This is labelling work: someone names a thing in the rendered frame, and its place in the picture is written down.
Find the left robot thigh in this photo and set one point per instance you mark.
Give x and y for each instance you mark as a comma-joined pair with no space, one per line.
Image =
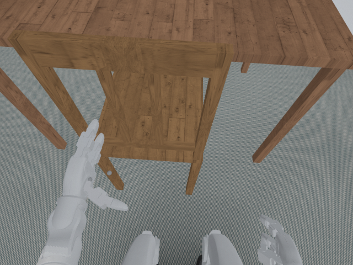
143,251

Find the chair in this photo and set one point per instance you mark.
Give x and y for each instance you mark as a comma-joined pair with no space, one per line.
153,108

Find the left robot forearm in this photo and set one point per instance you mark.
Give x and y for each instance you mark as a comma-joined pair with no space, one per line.
65,226

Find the robot left hand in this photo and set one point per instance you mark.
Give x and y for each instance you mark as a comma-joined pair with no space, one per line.
81,166

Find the right robot thigh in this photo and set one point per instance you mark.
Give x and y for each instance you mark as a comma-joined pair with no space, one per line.
218,250

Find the robot right hand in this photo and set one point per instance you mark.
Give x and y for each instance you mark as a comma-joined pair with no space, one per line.
283,250

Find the table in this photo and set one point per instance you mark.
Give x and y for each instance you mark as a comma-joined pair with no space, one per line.
308,33

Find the robot thigh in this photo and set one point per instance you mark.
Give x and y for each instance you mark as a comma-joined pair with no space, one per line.
218,250
143,251

